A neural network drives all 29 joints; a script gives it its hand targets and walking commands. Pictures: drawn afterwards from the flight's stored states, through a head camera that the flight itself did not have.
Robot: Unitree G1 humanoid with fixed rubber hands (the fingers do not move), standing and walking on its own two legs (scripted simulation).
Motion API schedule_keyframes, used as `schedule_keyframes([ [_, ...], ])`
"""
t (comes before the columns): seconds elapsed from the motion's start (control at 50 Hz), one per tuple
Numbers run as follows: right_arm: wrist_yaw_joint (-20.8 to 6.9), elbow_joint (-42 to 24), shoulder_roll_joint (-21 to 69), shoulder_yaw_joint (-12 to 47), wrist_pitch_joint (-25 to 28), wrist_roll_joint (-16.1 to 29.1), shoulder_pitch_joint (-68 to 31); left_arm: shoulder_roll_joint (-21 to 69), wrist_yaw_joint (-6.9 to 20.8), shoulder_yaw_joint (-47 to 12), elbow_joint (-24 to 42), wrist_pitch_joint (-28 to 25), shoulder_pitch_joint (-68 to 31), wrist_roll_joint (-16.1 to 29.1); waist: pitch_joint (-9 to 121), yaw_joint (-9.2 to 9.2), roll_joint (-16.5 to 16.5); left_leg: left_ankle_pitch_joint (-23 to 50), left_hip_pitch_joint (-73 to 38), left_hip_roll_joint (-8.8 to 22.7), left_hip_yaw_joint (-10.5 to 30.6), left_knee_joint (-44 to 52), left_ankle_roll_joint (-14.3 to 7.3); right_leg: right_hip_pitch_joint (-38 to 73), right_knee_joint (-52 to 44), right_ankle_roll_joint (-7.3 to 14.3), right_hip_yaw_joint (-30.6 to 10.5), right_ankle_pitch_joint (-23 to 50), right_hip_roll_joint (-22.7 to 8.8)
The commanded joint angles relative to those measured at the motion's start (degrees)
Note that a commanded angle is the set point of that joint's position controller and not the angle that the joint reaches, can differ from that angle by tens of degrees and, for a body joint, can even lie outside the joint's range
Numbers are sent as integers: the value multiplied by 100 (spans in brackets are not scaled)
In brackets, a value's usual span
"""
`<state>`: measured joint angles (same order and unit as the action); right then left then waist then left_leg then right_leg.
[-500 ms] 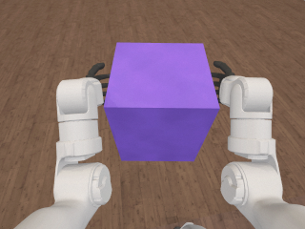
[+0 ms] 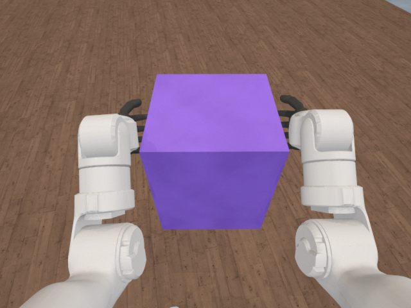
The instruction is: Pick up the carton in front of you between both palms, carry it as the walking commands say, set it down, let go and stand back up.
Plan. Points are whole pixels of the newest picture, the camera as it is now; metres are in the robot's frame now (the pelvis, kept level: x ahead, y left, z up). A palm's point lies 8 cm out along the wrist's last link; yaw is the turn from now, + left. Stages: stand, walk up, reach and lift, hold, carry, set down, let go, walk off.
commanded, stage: carry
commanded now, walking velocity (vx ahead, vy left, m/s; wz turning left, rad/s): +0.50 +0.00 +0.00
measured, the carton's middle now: (211, 156) +0.39 -0.01 +0.09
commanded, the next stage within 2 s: none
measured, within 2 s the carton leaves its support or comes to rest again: neither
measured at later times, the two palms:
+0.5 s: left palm (149, 77) +0.63 +0.13 +0.12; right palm (263, 68) +0.66 -0.17 +0.12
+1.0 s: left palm (144, 40) +0.88 +0.17 +0.10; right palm (236, 36) +0.87 -0.13 +0.11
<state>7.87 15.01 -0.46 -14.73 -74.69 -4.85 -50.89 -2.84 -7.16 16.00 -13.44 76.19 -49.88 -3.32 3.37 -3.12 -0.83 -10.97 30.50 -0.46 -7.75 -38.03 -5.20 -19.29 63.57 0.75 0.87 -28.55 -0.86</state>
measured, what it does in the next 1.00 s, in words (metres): walks ahead: right foot, then left foot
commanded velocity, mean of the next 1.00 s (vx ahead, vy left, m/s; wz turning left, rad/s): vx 0.39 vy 0.00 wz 0.00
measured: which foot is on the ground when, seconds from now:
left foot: down 0.00-0.40, up 0.42-0.80, down 0.82-1.00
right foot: up 0.00-0.34, down 0.36-0.86, up 0.88-1.00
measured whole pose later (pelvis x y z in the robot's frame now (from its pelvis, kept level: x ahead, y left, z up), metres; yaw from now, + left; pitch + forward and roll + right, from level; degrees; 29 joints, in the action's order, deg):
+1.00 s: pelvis +0.61 +0.02 +0.03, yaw -1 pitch +3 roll -1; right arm 4.7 -13.5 7.9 -6.5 -69.4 -7.0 -10.5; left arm 7.9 -4.5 7.6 14.7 70.4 -10.2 -8.3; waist 6.2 -1.3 -0.9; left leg -8.7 18.5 1.9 -12.0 -23.8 -4.2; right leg -24.2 56.0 -1.2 4.7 -23.8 -3.1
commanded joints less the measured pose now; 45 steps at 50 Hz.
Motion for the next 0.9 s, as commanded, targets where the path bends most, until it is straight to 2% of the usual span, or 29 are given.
schedule_keyframes([
  [0.0, -1399, -1090, 6540, 3133, 63, 2992, -4792, 6326, 1174, -2967, 744, -140, -4534, 2201, 2638, -112, 448, 1397, -3930, 1746, 3166, 1226, -959, -2584, 1485, 195, -310, 264, -19],
  [0.04, -1418, -1284, 6674, 3254, 78, 3150, -4828, 6285, 1060, -2924, 710, -132, -4174, 2052, 2644, 21, 575, 1068, -3565, 1602, 2681, 1445, -712, -2324, 723, 139, -297, 533, -186],
  [0.08, -1466, -1090, 6728, 3225, 91, 3070, -4381, 6328, 1034, -2908, 442, -162, -3628, 1894, 2681, -21, 746, 1316, -3590, 1636, 2401, 1563, -744, -2267, 120, 58, -97, 509, -155],
  [0.12, -1552, -813, 6844, 3212, 170, 2946, -4001, 6471, 1086, -2938, 183, -255, -3283, 1782, 2579, -53, 737, 1621, -3678, 1615, 2094, 1698, -766, -2333, -672, -24, 57, 710, -177],
  [0.2, -1643, -758, 6953, 3341, 427, 2821, -3831, 6750, 1201, -3199, 201, -508, -3279, 1864, 2195, -22, 881, 2246, -3529, 1331, 1268, 1819, -460, -1808, -2241, -37, 453, 1826, -88],
  [0.26, -1598, -762, 6793, 3405, 548, 2674, -3521, 6811, 1254, -3399, 280, -617, -3197, 2028, 1954, 17, 926, 2566, -3492, 1180, 833, 1775, -287, -1287, -3104, 47, 787, 2321, 69],
  [0.28, -1572, -727, 6728, 3401, 567, 2597, -3324, 6816, 1277, -3445, 278, -631, -3104, 2081, 1913, 40, 961, 2785, -3519, 1174, 751, 1651, -224, -1068, -3364, 96, 842, 2400, 115],
  [0.3, -1551, -688, 6675, 3398, 575, 2514, -3099, 6819, 1303, -3479, 271, -640, -2994, 2127, 1976, 86, 967, 3345, -3548, 1150, 607, 1323, -131, -665, -3659, 155, 927, 2449, 188],
  [0.32, -1535, -662, 6641, 3402, 573, 2456, -2873, 6834, 1333, -3494, 248, -650, -2830, 2147, 2181, 199, 831, 3743, -3385, 1029, 277, 673, 37, 157, -4095, 212, 1156, 2633, 322],
  [0.34, -1528, -647, 6618, 3420, 565, 2409, -2640, 6823, 1366, -3497, 225, -660, -2649, 2152, 2548, 297, 662, 3404, -2835, 907, 105, -16, 262, 1355, -4086, 304, 1042, 2638, 177],
  [0.36, -1535, -674, 6542, 3447, 552, 2382, -2550, 6779, 1406, -3448, 204, -670, -2373, 2124, 2903, 478, 133, 1755, -1881, 785, 68, -1127, 442, 2481, -4024, 475, -307, 2387, -833],
  [0.38, -1559, -663, 6774, 3502, 502, 2400, -2538, 6631, 1405, -3423, 211, -705, -2328, 1999, 3101, 454, -1250, -237, 23, -13, 138, -2456, 618, 3785, -4246, 1276, -2708, 2650, -2091],
  [0.4, -1548, -854, 6783, 3594, 485, 2356, -2385, 6783, 1428, -3492, 376, -697, -2085, 2032, 2886, 541, -1413, -1748, 1077, -162, 540, -3220, 530, 4029, -4438, 1565, -3231, 2984, -2271],
  [0.42, -1544, -1006, 6914, 3662, 502, 2335, -2373, 6910, 1461, -3590, 824, -707, -2226, 2113, 2720, 523, -1016, -1697, 1309, 134, 780, -3402, 420, 3879, -4353, 1415, -2696, 3407, -2118],
  [0.44, -1532, -1219, 7006, 3742, 526, 2330, -2238, 7072, 1491, -3726, 1208, -702, -2277, 2213, 2557, 496, -424, -1406, 1250, 329, 855, -3105, 415, 3548, -4402, 1160, -2174, 3681, -1965],
  [0.46, -1511, -1431, 7066, 3820, 545, 2319, -2033, 7190, 1511, -3883, 1619, -707, -2340, 2294, 2377, 447, -208, -1097, 1109, 490, 857, -2650, 460, 3194, -4574, 924, -1732, 3637, -1851],
  [0.48, -1476, -1647, 7088, 3898, 560, 2290, -1774, 7238, 1525, -3994, 1932, -706, -2258, 2340, 2327, 417, -298, -914, 875, 551, 806, -2155, 518, 2955, -4753, 759, -1400, 3540, -1727],
  [0.5, -1437, -1869, 7080, 4006, 578, 2238, -1476, 7249, 1537, -4102, 2191, -703, -2048, 2355, 2357, 419, -489, -810, 684, 489, 653, -1818, 573, 2901, -4857, 699, -1139, 3656, -1642],
  [0.58, -1318, -2626, 6818, 4418, 686, 1899, -150, 6933, 1637, -4527, 2881, -697, -720, 2255, 2274, 418, -646, -351, 682, 367, 271, -690, 656, 3156, -4904, 696, -431, 4179, -1395],
  [0.64, -1335, -3090, 6457, 4717, 676, 1749, 496, 6528, 1723, -4754, 3116, -699, 120, 2100, 1907, 431, -790, 204, 597, 300, 26, 152, 602, 3080, -4915, 652, -36, 4534, -1254],
  [0.72, -1523, -3199, 6204, 4853, 512, 1825, 1217, 6192, 1774, -4839, 3126, -606, 1037, 1935, 1359, 454, -863, 835, 137, 227, -201, 849, 459, 2764, -4923, 522, 305, 4604, -1194],
  [0.76, -1611, -3223, 6097, 4791, 426, 1894, 1497, 6091, 1795, -4808, 3144, -546, 1392, 1906, 1206, 423, -838, 842, -462, 147, -400, 1164, 365, 2563, -4545, 363, 494, 5080, -1180],
  [0.78, -1645, -3191, 6040, 4768, 395, 1919, 1526, 6014, 1798, -4827, 3186, -517, 1347, 1921, 1304, 340, -724, 770, -1206, -32, -634, 1430, 338, 2277, -3947, 233, 752, 5248, -1059],
  [0.8, -1672, -3107, 5962, 4726, 367, 1930, 1587, 5925, 1796, -4850, 3225, -480, 1299, 1928, 1560, 265, -498, 596, -2283, -70, -688, 1294, 310, 1673, -3139, 72, 976, 5105, -864],
  [0.82, -1691, -3054, 5855, 4671, 335, 1925, 1678, 5797, 1792, -4847, 3217, -448, 1236, 1925, 1818, 155, 37, 853, -3241, 848, 482, 1366, 205, 725, -1878, -149, 1060, 3592, -653],
  [0.84, -1712, -2872, 5790, 4585, 357, 1865, 1601, 5857, 1784, -4923, 3334, -379, 1018, 1996, 2158, 131, 1506, 1250, -4386, 2243, 2861, 1735, -679, -938, -241, -387, 910, 1787, 38],
  [0.86, -1725, -2838, 5939, 4595, 366, 1961, 1675, 5907, 1802, -4955, 3293, -381, 933, 2042, 1990, 154, 1656, 2506, -4374, 2476, 3388, 2076, -983, -1709, 567, -290, 418, -101, 241],
  [0.88, -1741, -2986, 6070, 4638, 386, 2041, 1541, 6087, 1810, -4971, 3213, -424, 921, 2075, 1906, 176, 1324, 3354, -4076, 2347, 2712, 1934, -941, -1749, 841, -170, 123, -176, -44],
])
